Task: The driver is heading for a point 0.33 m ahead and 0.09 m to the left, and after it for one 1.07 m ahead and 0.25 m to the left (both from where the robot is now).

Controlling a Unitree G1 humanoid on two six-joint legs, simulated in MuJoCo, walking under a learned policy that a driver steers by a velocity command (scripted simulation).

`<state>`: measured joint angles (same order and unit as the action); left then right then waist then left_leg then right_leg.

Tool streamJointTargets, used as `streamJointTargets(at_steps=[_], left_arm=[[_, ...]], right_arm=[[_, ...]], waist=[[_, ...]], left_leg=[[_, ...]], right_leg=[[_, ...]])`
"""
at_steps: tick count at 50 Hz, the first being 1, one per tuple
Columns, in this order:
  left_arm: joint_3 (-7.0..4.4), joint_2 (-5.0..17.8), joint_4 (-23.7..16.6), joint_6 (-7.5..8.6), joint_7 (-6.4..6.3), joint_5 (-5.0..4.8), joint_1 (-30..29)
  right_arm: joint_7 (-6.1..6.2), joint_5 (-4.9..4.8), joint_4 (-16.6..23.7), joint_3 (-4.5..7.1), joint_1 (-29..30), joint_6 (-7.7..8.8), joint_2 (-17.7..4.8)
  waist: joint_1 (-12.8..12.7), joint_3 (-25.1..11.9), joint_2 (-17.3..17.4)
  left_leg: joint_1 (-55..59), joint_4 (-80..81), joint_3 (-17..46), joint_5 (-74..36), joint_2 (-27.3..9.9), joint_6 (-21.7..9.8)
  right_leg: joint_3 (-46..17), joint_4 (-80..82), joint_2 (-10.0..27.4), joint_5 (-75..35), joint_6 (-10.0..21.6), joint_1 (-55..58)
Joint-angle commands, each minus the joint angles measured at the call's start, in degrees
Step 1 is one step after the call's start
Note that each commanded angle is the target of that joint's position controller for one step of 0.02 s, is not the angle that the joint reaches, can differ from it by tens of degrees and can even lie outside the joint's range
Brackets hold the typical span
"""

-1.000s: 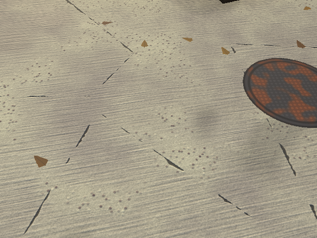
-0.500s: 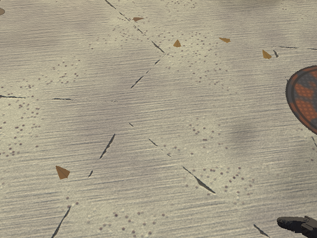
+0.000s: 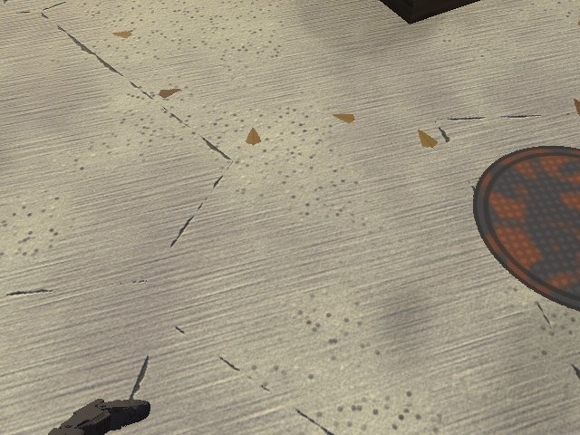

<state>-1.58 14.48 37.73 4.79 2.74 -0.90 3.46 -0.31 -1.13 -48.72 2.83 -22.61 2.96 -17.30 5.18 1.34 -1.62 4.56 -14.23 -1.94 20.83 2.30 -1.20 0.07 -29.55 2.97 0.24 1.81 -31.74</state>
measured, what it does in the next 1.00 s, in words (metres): walks ahead, turning left: right foot, then left foot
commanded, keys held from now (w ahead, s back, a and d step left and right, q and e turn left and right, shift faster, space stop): w+q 0.20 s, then q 0.64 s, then no key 0.16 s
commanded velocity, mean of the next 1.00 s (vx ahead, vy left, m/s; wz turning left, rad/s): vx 0.21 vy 0.00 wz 0.43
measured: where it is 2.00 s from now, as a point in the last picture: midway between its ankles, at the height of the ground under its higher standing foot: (236, 421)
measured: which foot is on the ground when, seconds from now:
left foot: down 0.00-0.04, up 0.06-0.50, down 0.52-1.00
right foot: up 0.00-0.02, down 0.04-0.52, up 0.54-0.96, down 0.98-1.00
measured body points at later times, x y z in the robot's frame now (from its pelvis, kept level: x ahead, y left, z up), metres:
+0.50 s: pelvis +0.26 +0.00 +0.00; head +0.29 +0.02 +0.44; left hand +0.28 +0.30 -0.13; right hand +0.49 -0.21 -0.09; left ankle +0.37 +0.11 -0.72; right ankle +0.16 -0.12 -0.73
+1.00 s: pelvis +0.35 -0.01 +0.00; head +0.38 +0.00 +0.45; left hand +0.34 +0.30 -0.10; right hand +0.63 -0.17 -0.09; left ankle +0.37 +0.11 -0.73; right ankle +0.43 -0.12 -0.73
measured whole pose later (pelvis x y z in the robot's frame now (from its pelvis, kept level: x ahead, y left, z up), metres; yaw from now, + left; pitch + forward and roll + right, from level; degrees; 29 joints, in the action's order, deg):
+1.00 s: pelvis +0.35 -0.01 +0.00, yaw +28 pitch +2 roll +0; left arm -3.2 16.3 43.4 0.9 -0.6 0.7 9.5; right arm 1.4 -0.1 -34.3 4.1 -8.9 -2.9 -17.4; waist 0.2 1.3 1.5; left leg -23.3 -32.4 11.2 10.7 7.9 -1.8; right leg -3.4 -31.3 -0.8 14.4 -1.2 -18.3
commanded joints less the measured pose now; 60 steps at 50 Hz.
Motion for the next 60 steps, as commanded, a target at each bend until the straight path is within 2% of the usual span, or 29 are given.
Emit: streamJointTargets(at_steps=[1,2,3,4,5,7,9,14,17,20,23,25,26,27,28,29,31,32,34,40,46,48,49,50,51,52,53,55,60], left_arm=[[-3.76,9.6,-1.8,1.1,-0.4,0.23,7.5],[-4.96,13.1,0.2,1.0,-1.12,0.81,18.1],[-6.25,19.1,1.1,0.8,-1.39,1.71,22.6],[-4.96,13.2,1.1,0.64,-1.48,1.22,23.9],[-3.92,10.7,1.1,0.6,-1.71,1.09,20.0],[-2.85,7.3,1.2,0.68,-1.69,1.12,13.0],[-2.64,5.9,1.6,1.69,-1.55,1.65,9.7],[-3.45,8.0,3.5,2.42,-2.44,2.07,6.2],[-3.73,9.3,4.2,1.22,-3.8,1.59,7.0],[-4.34,11.0,5.3,-0.36,-4.5,0.61,8.7],[-5.08,12.2,5.0,-2.0,-5.06,-0.87,6.7],[-4.87,11.1,4.4,-2.95,-5.3,-1.24,5.8],[-4.05,9.2,3.9,-2.73,-4.94,0.57,9.2],[-2.31,3.9,2.9,-2.46,-4.0,3.61,15.5],[-2.5,7.9,3.3,-2.06,-3.05,1.84,14.6],[-3.17,10.3,2.2,-2.27,-2.86,-0.05,9.1],[-3.24,9.7,1.9,-3.34,-4.13,1.07,5.2],[-3.44,9.9,1.7,-3.97,-4.43,1.26,5.5],[-3.21,8.5,2.2,-4.43,-4.63,1.48,7.0],[-2.73,7.1,2.0,-4.77,-5.05,1.17,4.2],[-2.96,7.5,1.7,-3.38,-3.91,0.74,4.3],[-3.01,6.9,2.3,-2.82,-3.16,0.95,6.9],[-3.34,8.3,2.2,-2.66,-3.04,1.78,7.4],[-3.9,12.2,1.2,-2.82,-3.23,3.0,7.0],[-4.13,13.2,1.8,-2.99,-3.14,4.27,6.0],[-3.67,10.9,0.5,-2.65,-3.22,3.8,4.2],[-3.67,10.5,0.5,-2.63,-3.5,2.75,3.4],[-3.06,8.9,0.6,-2.66,-3.74,1.09,2.3],[-2.62,7.8,2.2,-4.22,-3.65,1.28,4.8]], right_arm=[[0.56,-0.08,2.2,2.31,0.8,-0.46,-10.1],[0.63,0.85,3.4,1.06,0.9,-0.33,-7.4],[0.2,1.04,5.0,-1.21,-6.4,0.88,0.1],[-0.02,-0.39,3.7,-0.31,-4.0,1.99,-4.4],[-0.15,-1.98,5.5,1.09,1.7,2.44,-8.7],[0.03,-0.95,6.6,1.16,6.7,2.15,-7.5],[0.1,-0.77,5.4,1.41,3.8,0.4,-5.5],[0.58,0.32,7.2,1.38,5.8,-1.33,-2.8],[-0.97,0.75,9.5,0.62,12.1,-0.77,-0.7],[-2.48,0.69,12.0,1.13,14.5,-1.01,-1.6],[-3.3,1.13,13.4,2.52,12.7,-1.53,-4.4],[-2.79,1.13,11.5,4.59,3.1,-1.31,-8.0],[-1.28,1.25,11.8,5.99,0.2,-1.31,-13.0],[-0.39,2.04,13.9,5.99,3.2,-1.55,-17.1],[-1.01,2.17,15.9,5.17,3.5,-1.36,-14.1],[-1.32,1.54,16.7,4.6,7.1,-1.2,-11.4],[-0.64,-0.13,16.8,3.46,11.8,-1.88,-7.7],[-0.23,0.41,17.1,3.36,13.1,-2.25,-7.5],[0.34,1.57,17.7,3.69,13.9,-2.6,-8.3],[2.24,0.95,18.1,4.41,13.4,-4.02,-9.6],[1.83,1.31,18.1,3.72,13.1,-5.15,-8.0],[1.82,0.75,18.0,3.1,13.8,-5.57,-7.1],[1.86,0.65,17.4,2.66,11.8,-5.53,-5.9],[1.77,1.52,17.3,1.85,8.8,-5.29,-3.2],[1.82,0.97,19.1,2.85,11.7,-4.63,-5.9],[1.99,1.64,18.1,4.02,12.5,-4.27,-9.7],[1.92,1.11,17.0,4.54,12.0,-4.42,-10.1],[2.23,1.26,15.0,3.88,10.1,-5.45,-6.8],[1.6,0.71,15.4,1.26,14.6,-5.33,-0.6]], waist=[[-8.4,-5.3,5.8],[-12.9,-14.1,3.2],[-9.8,-22.9,-11.8],[-12.5,-25.8,-10.7],[-12.4,-15.1,-7.2],[-8.8,-5.2,-2.3],[-5.6,-2.8,-4.3],[-3.1,1.3,-2.8],[-5.9,0.8,-2.2],[-6.7,-0.8,-2.1],[-4.6,-2.2,-3.0],[0.3,-6.9,-0.3],[0.7,-10.7,9.2],[-6.0,-16.5,19.9],[-2.6,-26.7,12.9],[-2.0,-20.3,7.2],[-4.3,-9.9,1.8],[-5.8,-8.3,3.6],[-6.8,-8.3,6.3],[-5.0,-9.5,8.0],[-3.6,-8.9,11.1],[-5.6,-8.4,10.6],[-5.5,-7.8,8.2],[-3.0,-8.0,-3.8],[-3.1,-3.6,-15.5],[-4.5,-3.2,-10.5],[-4.2,-3.3,-7.6],[-3.8,-3.2,-5.3],[-6.7,-5.1,-9.7]], left_leg=[[-1.6,-14.7,5.3,-47.8,-13.8,-7.0],[-12.6,-30.0,3.9,-37.9,-11.0,-5.0],[-37.3,-52.7,2.1,-2.4,-0.4,-0.5],[-44.2,-60.4,10.6,11.4,0.1,-0.4],[-48.5,-62.4,10.6,8.0,-3.0,-0.9],[-45.8,-56.3,8.2,-0.7,-7.8,-0.5],[-39.4,-53.3,8.4,-5.3,-9.6,0.3],[-39.3,-42.2,6.6,-14.0,-8.3,3.0],[-35.4,-28.5,2.1,-24.8,-6.9,2.6],[-35.5,-23.2,1.5,-24.1,-6.4,1.3],[-33.4,-21.3,-0.3,-15.9,-4.3,-1.4],[-20.9,-14.3,-2.1,-19.8,0.0,-4.6],[-8.6,-13.1,8.8,-45.3,-6.8,-8.2],[6.3,-17.2,30.4,-67.8,-20.1,-19.7],[8.0,-10.9,39.5,-51.4,-23.4,-24.0],[3.2,-8.2,34.2,-39.5,-20.7,-21.2],[-10.2,-5.4,26.7,-25.8,-15.7,-15.4],[-15.7,-4.2,25.0,-23.6,-13.9,-14.3],[-19.7,-3.6,22.5,-26.1,-11.5,-13.5],[-20.6,-3.9,24.3,-13.1,-9.3,-11.9],[-18.6,-6.7,28.4,-11.9,-9.9,-10.7],[-19.8,-9.5,27.7,-13.8,-8.3,-8.8],[-22.5,-12.1,25.9,-10.3,-6.1,-6.2],[-27.6,-22.9,18.6,2.9,0.3,-2.4],[-33.2,-30.0,10.9,12.6,5.5,0.4],[-32.9,-40.1,12.8,12.9,3.4,2.4],[-34.1,-45.2,12.6,10.5,3.8,3.3],[-35.0,-48.9,13.0,6.9,2.8,5.4],[-25.3,-27.3,4.8,5.3,-1.2,7.0]], right_leg=[[2.6,3.1,-3.3,3.1,3.8,14.9],[-4.3,0.0,3.8,1.6,7.1,33.8],[-31.5,2.6,19.7,10.4,15.9,56.6],[-42.1,10.2,21.6,18.2,16.7,56.3],[-32.1,11.5,19.6,18.4,13.4,48.8],[-18.6,15.1,14.7,11.2,10.4,33.4],[-11.1,19.2,11.9,6.6,9.3,25.4],[3.8,19.9,10.0,-20.8,8.9,20.5],[9.4,18.5,8.1,-22.2,7.6,21.8],[9.4,14.9,11.0,-23.0,7.3,28.3],[9.3,6.8,12.7,-28.9,5.8,31.8],[11.2,-9.8,8.7,-28.6,2.6,29.6],[11.8,-25.4,4.0,-9.2,-1.5,19.2],[6.8,-45.6,-6.5,41.3,-5.7,0.1],[-5.7,-51.9,-6.7,40.8,-5.2,-2.8],[-6.3,-51.0,-4.4,35.2,-4.1,-6.1],[-5.7,-42.4,-0.9,27.6,-4.0,-5.9],[-5.8,-39.0,-0.6,25.6,-4.0,-2.3],[-4.5,-33.7,-1.9,23.5,-4.8,1.7],[-5.8,-21.0,-3.3,18.2,-6.9,3.8],[-4.7,-9.5,-3.4,18.6,-5.2,9.3],[-2.9,2.0,-3.6,12.1,-3.2,16.0],[-5.6,6.9,-0.1,8.1,-1.4,20.2],[-16.7,10.7,11.3,1.5,2.9,24.1],[-27.2,13.5,17.9,-2.6,11.7,18.0],[-26.7,13.4,17.9,-2.8,13.7,17.0],[-22.9,12.0,15.5,-3.8,12.2,18.3],[-17.5,9.8,12.1,-6.7,9.9,21.0],[-10.5,7.2,7.4,-12.1,8.9,24.5]])
Velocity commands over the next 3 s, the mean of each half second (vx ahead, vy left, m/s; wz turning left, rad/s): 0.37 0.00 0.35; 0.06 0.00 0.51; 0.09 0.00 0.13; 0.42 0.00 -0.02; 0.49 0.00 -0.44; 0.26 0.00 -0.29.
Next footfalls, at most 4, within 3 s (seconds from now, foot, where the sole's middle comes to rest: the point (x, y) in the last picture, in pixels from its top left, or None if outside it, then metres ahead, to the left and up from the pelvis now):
0.04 right None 0.20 -0.12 -0.77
0.52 left None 0.41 0.12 -0.77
0.98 right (318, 434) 0.46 -0.07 -0.77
1.30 left None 0.31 0.12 -0.77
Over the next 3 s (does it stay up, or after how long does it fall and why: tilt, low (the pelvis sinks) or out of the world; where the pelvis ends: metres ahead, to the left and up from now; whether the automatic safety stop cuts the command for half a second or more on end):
stays up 1.01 0.31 0.00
